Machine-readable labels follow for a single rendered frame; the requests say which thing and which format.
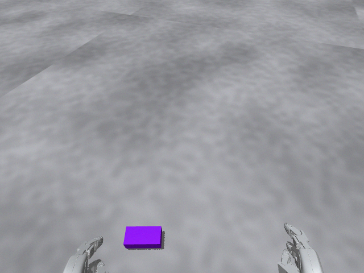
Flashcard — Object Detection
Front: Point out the carton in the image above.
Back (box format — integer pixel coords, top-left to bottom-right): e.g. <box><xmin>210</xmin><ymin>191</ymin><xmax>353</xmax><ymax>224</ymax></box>
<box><xmin>123</xmin><ymin>226</ymin><xmax>162</xmax><ymax>249</ymax></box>

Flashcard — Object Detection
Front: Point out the left robot hand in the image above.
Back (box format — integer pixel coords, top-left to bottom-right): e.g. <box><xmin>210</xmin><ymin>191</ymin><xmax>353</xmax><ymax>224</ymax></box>
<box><xmin>63</xmin><ymin>236</ymin><xmax>109</xmax><ymax>273</ymax></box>

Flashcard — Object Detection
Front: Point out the right robot hand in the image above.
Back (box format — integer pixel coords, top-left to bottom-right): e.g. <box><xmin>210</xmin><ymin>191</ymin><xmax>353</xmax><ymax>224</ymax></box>
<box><xmin>278</xmin><ymin>223</ymin><xmax>324</xmax><ymax>273</ymax></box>

